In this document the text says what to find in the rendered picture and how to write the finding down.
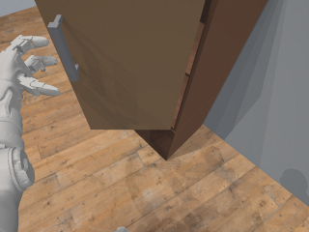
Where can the handle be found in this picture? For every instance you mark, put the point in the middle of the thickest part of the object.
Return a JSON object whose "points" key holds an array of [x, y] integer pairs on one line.
{"points": [[59, 40]]}

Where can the left robot shin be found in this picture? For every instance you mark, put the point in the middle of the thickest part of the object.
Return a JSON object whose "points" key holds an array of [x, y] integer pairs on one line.
{"points": [[121, 228]]}

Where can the robot left upper arm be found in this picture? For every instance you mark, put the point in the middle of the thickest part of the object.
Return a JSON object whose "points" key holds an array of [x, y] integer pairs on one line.
{"points": [[16, 175]]}

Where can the left robot forearm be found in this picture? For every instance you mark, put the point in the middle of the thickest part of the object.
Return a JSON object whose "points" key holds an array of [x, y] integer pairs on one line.
{"points": [[10, 117]]}

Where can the cupboard door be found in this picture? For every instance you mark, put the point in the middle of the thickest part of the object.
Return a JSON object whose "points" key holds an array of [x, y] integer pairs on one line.
{"points": [[132, 57]]}

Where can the robot left hand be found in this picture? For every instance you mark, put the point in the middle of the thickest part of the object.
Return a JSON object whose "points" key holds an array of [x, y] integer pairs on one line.
{"points": [[12, 67]]}

